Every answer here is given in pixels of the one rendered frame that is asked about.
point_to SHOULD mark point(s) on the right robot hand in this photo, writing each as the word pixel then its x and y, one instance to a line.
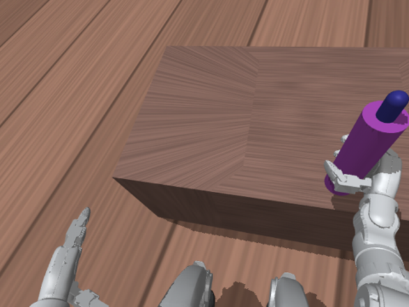
pixel 384 178

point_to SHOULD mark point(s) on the bottle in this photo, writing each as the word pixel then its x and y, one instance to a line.
pixel 377 128

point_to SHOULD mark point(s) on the right robot arm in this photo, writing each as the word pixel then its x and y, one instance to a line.
pixel 381 278

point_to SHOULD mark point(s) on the left robot hand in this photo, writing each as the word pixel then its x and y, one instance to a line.
pixel 59 280

